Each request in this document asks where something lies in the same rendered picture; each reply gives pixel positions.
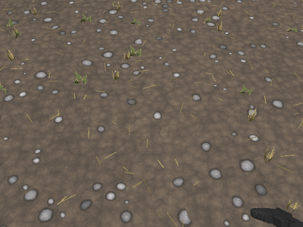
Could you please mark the robot right hand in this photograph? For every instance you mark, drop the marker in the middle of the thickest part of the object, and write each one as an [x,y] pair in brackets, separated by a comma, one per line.
[278,217]

